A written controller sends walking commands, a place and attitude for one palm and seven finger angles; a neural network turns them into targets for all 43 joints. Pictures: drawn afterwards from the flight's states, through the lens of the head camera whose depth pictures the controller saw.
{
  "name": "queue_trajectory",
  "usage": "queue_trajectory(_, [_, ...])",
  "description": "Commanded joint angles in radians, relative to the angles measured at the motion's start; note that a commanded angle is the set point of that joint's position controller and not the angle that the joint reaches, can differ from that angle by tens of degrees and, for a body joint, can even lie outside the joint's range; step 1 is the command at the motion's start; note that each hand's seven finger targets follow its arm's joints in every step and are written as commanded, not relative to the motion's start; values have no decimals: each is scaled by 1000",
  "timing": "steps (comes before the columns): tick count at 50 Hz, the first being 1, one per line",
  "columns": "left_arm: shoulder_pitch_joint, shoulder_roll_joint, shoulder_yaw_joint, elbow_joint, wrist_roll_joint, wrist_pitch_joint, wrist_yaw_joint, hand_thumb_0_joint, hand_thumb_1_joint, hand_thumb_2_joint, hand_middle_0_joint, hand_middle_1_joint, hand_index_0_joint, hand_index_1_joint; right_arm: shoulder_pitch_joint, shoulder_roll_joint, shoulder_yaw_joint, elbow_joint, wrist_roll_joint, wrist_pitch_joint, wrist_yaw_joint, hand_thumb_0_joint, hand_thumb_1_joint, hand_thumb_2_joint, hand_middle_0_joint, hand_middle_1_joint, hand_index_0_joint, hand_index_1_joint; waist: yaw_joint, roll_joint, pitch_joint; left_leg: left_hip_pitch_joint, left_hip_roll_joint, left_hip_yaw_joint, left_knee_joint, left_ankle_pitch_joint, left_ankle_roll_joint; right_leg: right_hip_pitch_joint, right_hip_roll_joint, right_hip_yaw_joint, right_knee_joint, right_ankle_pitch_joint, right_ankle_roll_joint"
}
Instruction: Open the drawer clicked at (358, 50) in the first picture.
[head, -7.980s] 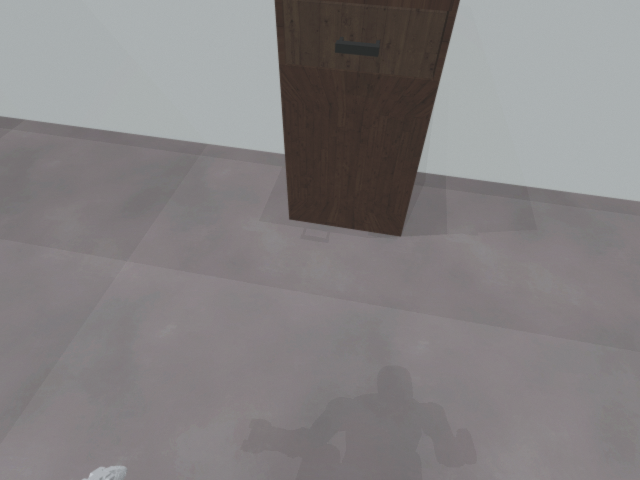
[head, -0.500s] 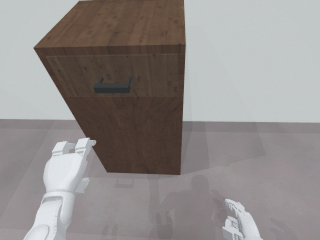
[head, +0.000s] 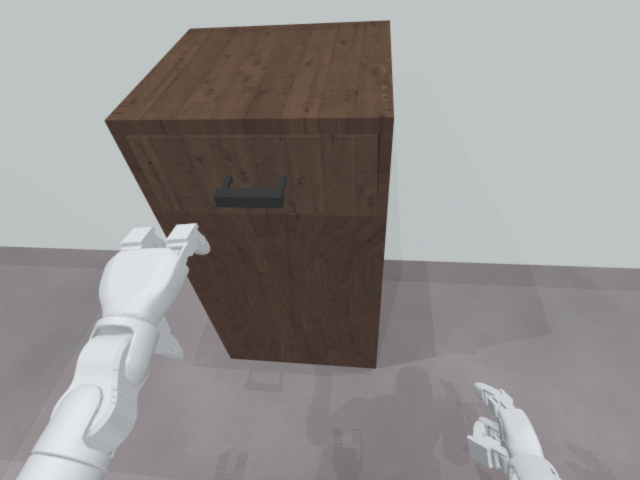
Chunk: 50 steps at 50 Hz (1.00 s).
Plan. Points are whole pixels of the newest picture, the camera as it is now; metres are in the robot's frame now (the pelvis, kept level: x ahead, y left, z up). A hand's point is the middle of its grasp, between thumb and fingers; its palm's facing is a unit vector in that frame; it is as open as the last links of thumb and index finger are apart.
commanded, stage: raise the hand with hooked fingers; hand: left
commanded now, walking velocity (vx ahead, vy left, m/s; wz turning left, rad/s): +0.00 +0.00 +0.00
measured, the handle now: (252, 189) +0.58 +0.22 +0.03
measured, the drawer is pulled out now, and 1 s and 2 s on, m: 0.00 0.00 0.00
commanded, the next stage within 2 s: move the hooked fingers above the handle in 0.66 s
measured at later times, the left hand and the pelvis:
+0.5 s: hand (169, 257) +0.32 +0.23 +0.13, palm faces +0.04 -0.07 -1.00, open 13.9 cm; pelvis +0.01 -0.01 +0.01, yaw +0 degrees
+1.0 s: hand (180, 257) +0.33 +0.23 +0.12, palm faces +0.04 -0.04 -1.00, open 13.9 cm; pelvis +0.00 +0.00 +0.01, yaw +1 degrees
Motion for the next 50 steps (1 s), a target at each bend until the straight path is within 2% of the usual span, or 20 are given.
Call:
queue_trajectory(1, [-309, 223, 156, -197, -2, -6, -22, 0, -500, 300, -300, -1200, -300, -1200, -125, -101, -26, -145, 10, -31, -9, 0, -900, -900, 200, 300, 200, 300, -3, -43, -202, 3, -31, 8, -96, 293, 22, 198, 75, -24, -75, 217, -65])
queue_trajectory(5, [-374, 253, 165, -194, -22, -20, -66, 0, -500, 300, -300, -1200, -300, -1200, -120, -102, -20, -145, 12, -24, -10, 0, -900, -900, 200, 300, 200, 300, -5, -39, -230, 25, -37, 17, -99, 333, 25, 234, 70, -24, -87, 273, -62])
queue_trajectory(8, [-423, 276, 178, -169, -41, -33, -98, 0, -500, 300, -300, -1200, -300, -1200, -114, -107, -20, -137, 15, -24, -8, 0, -900, -900, 200, 300, 200, 300, -11, -60, -215, 22, -36, 16, -108, 335, 25, 243, 68, -24, -102, 280, -58])
queue_trajectory(11, [-479, 304, 195, -171, -55, -47, -123, 0, -500, 300, -300, -1200, -300, -1200, -121, -113, -21, -138, 21, -26, -8, 0, -900, -900, 200, 300, 200, 300, -13, -42, -247, 34, -39, 15, -107, 351, 25, 259, 70, -20, -107, 293, -59])
queue_trajectory(13, [-515, 313, 195, -142, -67, -51, -138, 0, -500, 300, -300, -1200, -300, -1200, -109, -115, -20, -134, 21, -27, -7, 0, -900, -900, 200, 300, 200, 300, -13, -46, -235, 29, -40, 16, -113, 351, 25, 258, 64, -26, -111, 294, -57])
queue_trajectory(16, [-406, 288, 201, -88, -84, -54, -168, 0, -500, 300, -300, -1200, -300, -1200, -103, -122, -28, -143, 28, -23, 3, 0, -900, -900, 200, 300, 200, 300, -1, -85, -230, 16, -38, 20, -113, 370, 26, 270, 67, -25, -109, 320, -55])
queue_trajectory(18, [-394, 289, 200, -115, -95, -68, -178, 0, -500, 300, -300, -1200, -300, -1200, -95, -127, -31, -150, 26, -19, 9, 0, -900, -900, 200, 300, 200, 300, 2, -101, -233, 5, -39, 23, -112, 373, 27, 274, 61, -29, -101, 334, -52])
queue_trajectory(20, [-402, 306, 216, -163, -92, -88, -172, 0, -500, 300, -300, -1200, -300, -1200, -94, -131, -34, -160, 22, -19, 14, 0, -900, -900, 200, 300, 200, 300, 7, -90, -257, 8, -41, 22, -112, 372, 29, 275, 61, -25, -98, 330, -52])
queue_trajectory(24, [-409, 329, 252, -198, -93, -120, -133, 0, -500, 300, -300, -1200, -300, -1200, -82, -129, -40, -156, 20, -26, 16, 0, -900, -900, 200, 300, 200, 300, 11, -69, -259, 7, -42, 18, -112, 361, 28, 261, 61, -25, -99, 303, -54])
queue_trajectory(26, [-443, 346, 273, -230, -84, -128, -103, 0, -500, 300, -300, -1200, -300, -1200, -88, -128, -42, -154, 22, -32, 18, 0, -900, -900, 200, 300, 200, 300, 12, -32, -283, 16, -41, 14, -112, 360, 23, 256, 68, -24, -101, 277, -59])
queue_trajectory(29, [-443, 316, 246, -173, -80, -112, -74, 0, -500, 300, -300, -1200, -300, -1200, -79, -123, -44, -139, 27, -29, 14, 0, -900, -900, 200, 300, 200, 300, 4, -42, -241, 6, -41, 19, -122, 325, 22, 230, 65, -29, -112, 238, -58])
queue_trajectory(31, [-460, 325, 249, -183, -73, -100, -64, 0, -500, 300, -300, -1200, -300, -1200, -93, -125, -43, -139, 28, -33, 14, 0, -900, -900, 200, 300, 200, 300, 6, -27, -266, 16, -41, 16, -122, 328, 22, 238, 70, -25, -113, 235, -60])
queue_trajectory(32, [-465, 307, 223, -167, -68, -90, -64, 0, -500, 300, -300, -1200, -300, -1200, -93, -122, -40, -135, 29, -31, 13, 0, -900, -900, 200, 300, 200, 300, 1, -22, -257, 15, -41, 19, -126, 318, 21, 232, 66, -29, -112, 221, -60])
queue_trajectory(36, [-458, 277, 183, -143, -72, -60, -92, 0, -500, 300, -300, -1200, -300, -1200, -110, -123, -35, -140, 36, -28, 9, 0, -900, -900, 200, 300, 200, 300, -8, -45, -226, 13, -38, 15, -137, 286, 23, 221, 73, -31, -127, 190, -59])
queue_trajectory(38, [-444, 288, 181, -130, -69, -58, -109, 0, -500, 300, -300, -1200, -300, -1200, -99, -125, -31, -137, 32, -25, 5, 0, -900, -900, 200, 300, 200, 300, -5, -69, -218, 9, -37, 14, -146, 279, 26, 230, 70, -35, -128, 186, -57])
queue_trajectory(42, [-560, 264, 135, -77, -54, -75, -123, 0, -500, 300, -300, -1200, -300, -1200, -90, -123, -24, -127, 32, -25, -4, 0, -900, -900, 200, 300, 200, 300, -33, -71, -183, 5, -35, 14, -150, 225, 24, 179, 73, -38, -144, 121, -56])
queue_trajectory(44, [-584, 277, 145, -67, -47, -96, -116, 0, -500, 300, -300, -1200, -300, -1200, -73, -122, -29, -123, 31, -26, -9, 0, -900, -900, 200, 300, 200, 300, -27, -65, -218, 19, -38, 10, -145, 243, 24, 186, 76, -38, -139, 137, -59])
queue_trajectory(46, [-653, 259, 122, -76, -40, -112, -105, 0, -500, 300, -300, -1200, -300, -1200, -73, -118, -29, -123, 31, -32, -8, 0, -900, -900, 200, 300, 200, 300, -35, -31, -243, 29, -38, 3, -139, 251, 19, 179, 79, -35, -134, 137, -62])
queue_trajectory(47, [-661, 252, 117, -59, -35, -117, -98, 0, -500, 300, -300, -1200, -300, -1200, -62, -113, -32, -119, 29, -34, -8, 0, -900, -900, 200, 300, 200, 300, -31, -27, -260, 34, -40, 6, -134, 262, 20, 182, 74, -36, -127, 143, -62])
queue_trajectory(50, [-679, 268, 135, 29, -28, -112, -74, 0, -500, 300, -300, -1200, -300, -1200, -48, -116, -34, -104, 31, -27, -10, 0, -900, -900, 200, 300, 200, 300, -28, -42, -251, 11, -40, 10, -134, 258, 17, 179, 74, -37, -125, 152, -64])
